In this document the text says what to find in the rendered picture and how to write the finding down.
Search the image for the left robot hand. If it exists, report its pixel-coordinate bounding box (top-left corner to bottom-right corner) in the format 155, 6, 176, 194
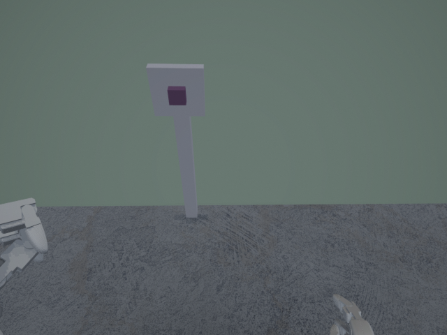
0, 198, 48, 289

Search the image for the button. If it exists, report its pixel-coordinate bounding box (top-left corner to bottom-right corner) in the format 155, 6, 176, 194
168, 86, 186, 105

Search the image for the right robot hand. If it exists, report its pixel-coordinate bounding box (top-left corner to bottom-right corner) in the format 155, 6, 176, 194
330, 294, 374, 335

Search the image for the panel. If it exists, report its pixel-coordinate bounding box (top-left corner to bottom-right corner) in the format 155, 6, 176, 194
146, 64, 205, 218

